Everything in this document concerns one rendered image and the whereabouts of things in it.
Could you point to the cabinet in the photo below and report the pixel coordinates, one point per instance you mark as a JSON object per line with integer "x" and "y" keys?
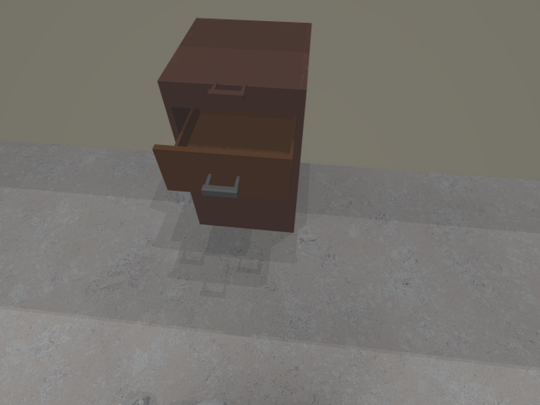
{"x": 269, "y": 60}

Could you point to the drawer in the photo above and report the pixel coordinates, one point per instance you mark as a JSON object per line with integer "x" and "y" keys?
{"x": 258, "y": 147}

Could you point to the handle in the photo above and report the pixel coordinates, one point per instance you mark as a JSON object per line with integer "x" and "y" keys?
{"x": 220, "y": 191}
{"x": 226, "y": 95}

